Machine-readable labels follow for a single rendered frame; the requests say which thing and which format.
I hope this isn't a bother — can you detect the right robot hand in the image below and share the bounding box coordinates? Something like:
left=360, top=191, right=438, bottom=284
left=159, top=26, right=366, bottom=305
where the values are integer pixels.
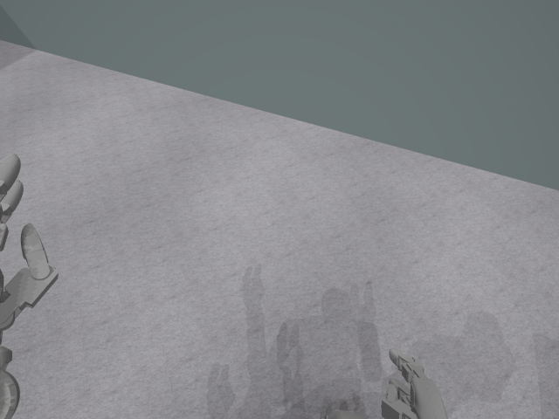
left=382, top=348, right=448, bottom=419

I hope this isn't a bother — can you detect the robot left forearm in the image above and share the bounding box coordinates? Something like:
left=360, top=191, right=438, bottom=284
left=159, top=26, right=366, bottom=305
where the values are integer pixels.
left=0, top=347, right=20, bottom=419

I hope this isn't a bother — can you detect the left robot hand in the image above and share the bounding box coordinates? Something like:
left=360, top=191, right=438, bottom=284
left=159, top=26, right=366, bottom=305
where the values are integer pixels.
left=0, top=154, right=59, bottom=345

